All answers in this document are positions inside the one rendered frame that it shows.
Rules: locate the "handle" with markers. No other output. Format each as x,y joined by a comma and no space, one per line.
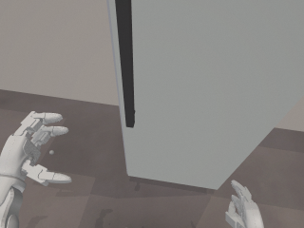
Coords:
125,37

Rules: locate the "fridge door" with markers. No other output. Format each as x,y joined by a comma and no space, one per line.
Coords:
212,78

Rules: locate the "robot right hand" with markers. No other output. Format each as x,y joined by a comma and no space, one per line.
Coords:
248,215

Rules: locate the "robot left hand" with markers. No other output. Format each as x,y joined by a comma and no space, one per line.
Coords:
14,158

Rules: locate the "robot left forearm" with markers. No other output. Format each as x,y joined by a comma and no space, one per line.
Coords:
11,199

